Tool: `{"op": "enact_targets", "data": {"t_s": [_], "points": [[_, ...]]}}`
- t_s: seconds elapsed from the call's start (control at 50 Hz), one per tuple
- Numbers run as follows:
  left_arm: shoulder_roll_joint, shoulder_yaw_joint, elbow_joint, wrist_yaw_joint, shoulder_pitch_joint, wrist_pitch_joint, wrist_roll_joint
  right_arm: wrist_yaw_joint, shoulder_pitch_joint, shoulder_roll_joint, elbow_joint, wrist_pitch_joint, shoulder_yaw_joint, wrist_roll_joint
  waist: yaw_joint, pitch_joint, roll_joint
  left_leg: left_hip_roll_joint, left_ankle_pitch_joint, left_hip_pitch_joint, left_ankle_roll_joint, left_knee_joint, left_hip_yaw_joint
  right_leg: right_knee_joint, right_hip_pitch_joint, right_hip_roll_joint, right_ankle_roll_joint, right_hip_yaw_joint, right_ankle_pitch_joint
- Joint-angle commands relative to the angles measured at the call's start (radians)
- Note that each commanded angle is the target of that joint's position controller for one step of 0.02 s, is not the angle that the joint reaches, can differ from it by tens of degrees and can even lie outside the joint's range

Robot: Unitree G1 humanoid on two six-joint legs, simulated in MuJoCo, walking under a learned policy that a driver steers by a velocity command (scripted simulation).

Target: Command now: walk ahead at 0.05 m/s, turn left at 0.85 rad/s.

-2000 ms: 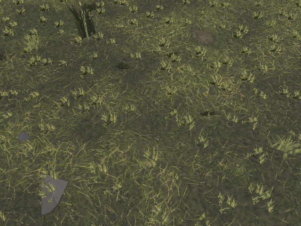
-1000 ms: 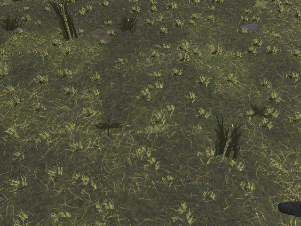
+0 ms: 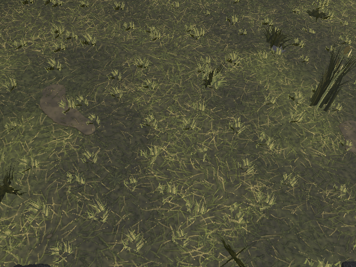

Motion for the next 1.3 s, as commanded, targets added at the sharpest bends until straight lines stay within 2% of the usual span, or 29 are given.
{"op": "enact_targets", "data": {"t_s": [0.02, 0.04, 0.06, 0.1, 0.2, 0.28, 0.34, 0.36, 0.38, 0.4, 0.42, 0.46, 0.52, 0.64, 0.78, 0.8, 0.84, 0.88, 0.92, 1.0, 1.02, 1.06, 1.08, 1.1, 1.12, 1.14, 1.16, 1.2, 1.3], "points": [[0.086, 0.017, -0.13, 0.011, -0.115, -0.013, 0.009, -0.009, 0.099, -0.245, -0.065, -0.063, -0.068, -0.04, -0.078, -0.215, 0.221, 0.297, 0.407, 0.353, 0.32, -0.334, -0.519, 0.475, -0.414, 0.099, 0.009, 0.235, -0.201], [0.084, 0.017, -0.119, 0.017, -0.098, -0.014, -0.005, -0.014, 0.066, -0.212, -0.057, -0.079, -0.055, -0.029, -0.047, -0.195, 0.179, 0.264, 0.381, 0.328, 0.268, -0.324, -0.447, 0.458, -0.422, 0.087, -0.013, 0.252, -0.109], [0.092, 0.02, -0.092, 0.026, -0.067, -0.012, 0.005, -0.021, 0.027, -0.163, -0.061, -0.08, -0.04, -0.011, -0.028, -0.2, 0.123, 0.233, 0.379, 0.318, 0.22, -0.302, -0.389, 0.433, -0.404, 0.065, -0.014, 0.26, -0.045], [0.089, 0.021, -0.077, 0.024, -0.031, -0.007, 0.014, -0.038, -0.027, -0.122, -0.071, -0.071, -0.017, -0.014, 0.003, -0.228, 0.144, 0.191, 0.485, 0.241, 0.2, -0.28, -0.316, 0.443, -0.293, 0.079, 0.002, 0.239, 0.025], [0.019, -0.014, -0.07, 0.009, -0.023, 0.001, 0.0, -0.044, -0.015, -0.109, -0.049, -0.067, -0.006, -0.022, -0.016, -0.232, 0.144, 0.15, 0.463, 0.219, 0.197, -0.252, -0.271, 0.208, -0.176, 0.091, 0.023, 0.229, 0.073], [0.031, -0.02, -0.073, -0.004, -0.016, 0.003, -0.007, -0.03, -0.005, -0.098, -0.031, -0.06, 0.002, -0.027, -0.039, -0.207, 0.179, 0.165, 0.408, 0.165, 0.21, -0.231, -0.326, 0.061, -0.061, 0.098, 0.011, 0.221, 0.03], [0.003, -0.028, -0.058, -0.015, 0.036, -0.006, -0.004, -0.025, -0.034, -0.056, -0.016, -0.06, 0.021, -0.012, 0.006, -0.183, 0.169, 0.124, 0.34, 0.115, 0.164, -0.188, -0.334, -0.205, 0.088, 0.113, -0.019, 0.196, 0.17], [0.002, -0.032, -0.055, -0.018, 0.053, -0.011, 0.012, -0.026, -0.011, -0.027, -0.006, -0.064, 0.03, -0.013, 0.012, -0.18, 0.139, 0.086, 0.253, 0.08, 0.115, -0.175, -0.326, -0.307, 0.172, 0.094, -0.038, 0.222, 0.309], [0.063, -0.024, -0.067, -0.015, 0.063, -0.016, 0.035, -0.028, 0.026, 0.004, -0.003, -0.071, 0.037, -0.03, -0.02, -0.194, 0.014, 0.004, 0.1, 0.033, 0.045, -0.069, -0.265, -0.326, 0.237, -0.036, -0.078, 0.356, 0.523], [0.091, -0.023, -0.062, -0.015, 0.007, -0.018, 0.044, -0.024, 0.091, 0.007, 0.002, -0.077, 0.033, -0.031, -0.101, -0.182, -0.17, -0.072, -0.067, 0.039, -0.008, -0.056, -0.158, -0.327, 0.15, -0.135, -0.191, 0.445, 0.54], [0.022, -0.039, -0.077, -0.014, -0.045, -0.023, 0.033, -0.025, 0.055, -0.031, 0.012, -0.078, 0.026, -0.042, -0.081, -0.167, -0.174, -0.041, -0.042, 0.119, -0.039, -0.086, -0.141, -0.362, 0.067, -0.132, -0.222, 0.461, 0.406], [0.024, -0.037, -0.07, -0.012, -0.027, -0.031, 0.024, -0.025, -0.01, -0.03, 0.019, -0.072, 0.02, -0.038, -0.042, -0.151, -0.112, -0.048, 0.069, 0.147, -0.032, -0.11, -0.137, -0.345, 0.074, -0.035, -0.14, 0.374, 0.219], [0.025, -0.039, -0.063, -0.005, 0.013, -0.041, 0.018, -0.018, -0.013, -0.007, 0.026, -0.063, 0.023, -0.03, -0.022, -0.127, -0.06, -0.036, 0.132, 0.146, -0.008, -0.149, -0.167, -0.326, 0.084, 0.004, -0.102, 0.318, 0.168], [-0.005, -0.046, -0.065, 0.0, 0.043, -0.028, 0.016, -0.019, 0.013, 0.011, 0.061, -0.077, 0.021, -0.028, 0.0, -0.132, 0.022, -0.027, 0.18, 0.125, -0.006, -0.172, -0.186, -0.28, 0.131, 0.037, -0.099, 0.277, 0.195], [-0.02, -0.051, -0.054, -0.006, 0.048, -0.029, 0.014, -0.029, 0.043, 0.013, 0.091, -0.083, 0.02, -0.027, -0.003, -0.132, 0.04, -0.018, 0.222, 0.15, -0.009, -0.175, -0.196, -0.267, 0.134, 0.056, -0.092, 0.256, 0.229], [-0.02, -0.05, -0.04, -0.006, 0.076, -0.026, 0.015, -0.031, 0.076, 0.021, 0.108, -0.08, 0.021, -0.025, -0.002, -0.168, 0.028, -0.042, 0.045, 0.158, -0.002, -0.169, -0.168, -0.284, 0.145, 0.069, -0.101, 0.248, 0.049], [0.043, -0.028, -0.019, 0.0, 0.146, -0.02, -0.012, -0.027, 0.082, -0.014, 0.1, -0.09, 0.008, -0.009, 0.015, -0.064, -0.036, -0.077, -0.353, -0.024, 0.018, -0.088, -0.112, -0.368, 0.122, 0.007, -0.177, 0.377, -0.413], [0.116, -0.006, 0.006, 0.009, 0.205, -0.043, -0.027, -0.015, -0.004, 0.024, 0.056, -0.132, 0.018, 0.029, 0.03, 0.055, -0.16, -0.051, -0.168, -0.214, 0.013, 0.091, -0.012, -0.568, 0.167, -0.23, -0.305, 0.705, -0.589], [0.109, -0.003, 0.019, 0.015, 0.243, -0.069, -0.016, -0.009, -0.067, -0.002, 0.036, -0.164, 0.01, 0.025, 0.057, 0.068, -0.119, 0.024, -0.176, -0.347, 0.026, 0.251, -0.079, -0.612, 0.23, -0.291, -0.334, 0.778, -0.44], [0.097, -0.007, 0.0, -0.006, 0.165, -0.077, -0.034, 0.015, -0.008, 0.036, 0.066, -0.19, 0.024, 0.015, 0.009, -0.027, -0.12, 0.013, -0.099, -0.102, 0.026, 0.03, 0.002, -0.581, 0.166, -0.122, -0.238, 0.455, -0.15], [0.113, 0.003, 0.023, -0.026, 0.173, -0.062, 0.043, 0.048, 0.02, 0.04, 0.079, -0.16, 0.027, -0.071, 0.0, -0.049, -0.102, -0.07, -0.06, 0.044, 0.012, -0.072, 0.085, -0.561, 0.114, -0.039, -0.223, 0.349, -0.147], [0.096, 0.007, 0.035, -0.033, 0.162, -0.052, 0.033, 0.048, 0.209, 0.026, 0.148, -0.144, 0.014, -0.063, -0.091, -0.082, -0.05, -0.131, 0.068, 0.395, 0.004, -0.154, 0.168, -0.405, -0.078, 0.003, -0.21, 0.269, -0.14], [0.057, -0.007, 0.026, -0.034, 0.131, -0.057, 0.039, 0.037, 0.393, -0.016, 0.2, -0.149, -0.004, -0.063, -0.189, -0.133, 0.047, -0.084, -0.014, 0.616, 0.019, -0.154, 0.086, -0.159, -0.224, 0.05, -0.194, 0.217, -0.034], [-0.061, -0.042, -0.037, -0.033, 0.021, -0.065, 0.053, 0.02, 0.586, -0.126, 0.219, -0.161, -0.019, -0.087, -0.286, -0.195, 0.328, 0.213, -0.419, 0.685, 0.061, -0.329, -0.339, 0.315, -0.399, 0.14, -0.16, 0.164, -0.153], [-0.078, -0.046, -0.095, -0.029, 0.028, -0.073, 0.026, 0.006, 0.484, -0.176, 0.178, -0.165, -0.017, -0.088, -0.206, -0.146, 0.345, 0.34, -0.655, 0.591, 0.157, -0.543, -0.841, 0.494, -0.601, 0.229, -0.171, 0.326, -0.135], [-0.026, -0.04, -0.099, -0.032, 0.01, -0.071, 0.023, -0.001, 0.365, -0.149, 0.163, -0.161, -0.012, -0.077, -0.134, -0.043, 0.161, 0.373, -0.645, 0.543, 0.185, -0.517, -0.769, 0.565, -0.696, 0.11, -0.179, 0.358, 0.005], [0.016, -0.032, -0.079, -0.043, 0.03, -0.072, 0.034, 0.002, 0.313, -0.101, 0.156, -0.168, 0.002, -0.061, -0.098, -0.049, 0.074, 0.319, -0.521, 0.483, 0.165, -0.482, -0.64, 0.525, -0.638, 0.062, -0.167, 0.322, 0.101], [0.029, -0.031, -0.039, -0.063, 0.109, -0.062, 0.056, 0.005, 0.264, -0.052, 0.159, -0.18, 0.024, -0.049, -0.036, -0.052, 0.095, 0.215, -0.384, 0.368, 0.134, -0.535, -0.45, 0.437, -0.5, 0.016, -0.121, 0.279, 0.151], [0.003, -0.049, -0.089, -0.08, -0.048, -0.032, 0.043, 0.007, 0.355, -0.027, 0.229, -0.2, 0.034, -0.033, -0.05, 0.052, 0.078, 0.147, -0.085, 0.344, 0.163, -0.637, -0.242, 0.273, -0.55, 0.013, -0.066, 0.205, 0.3]]}}
Velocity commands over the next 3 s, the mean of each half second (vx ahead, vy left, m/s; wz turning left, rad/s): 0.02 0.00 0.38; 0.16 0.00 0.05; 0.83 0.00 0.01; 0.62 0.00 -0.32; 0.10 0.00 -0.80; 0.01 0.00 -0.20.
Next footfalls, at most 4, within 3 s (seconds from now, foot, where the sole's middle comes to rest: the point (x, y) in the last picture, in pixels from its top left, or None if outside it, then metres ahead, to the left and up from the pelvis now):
0.36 right None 0.10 -0.14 -0.76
1.08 left None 0.16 0.15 -0.76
1.52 right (167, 214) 0.63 0.02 -0.76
1.96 left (122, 133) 1.00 0.23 -0.76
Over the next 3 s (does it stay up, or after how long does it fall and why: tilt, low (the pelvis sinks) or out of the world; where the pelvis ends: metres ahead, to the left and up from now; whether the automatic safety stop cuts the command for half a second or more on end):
stays up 0.92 0.11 0.01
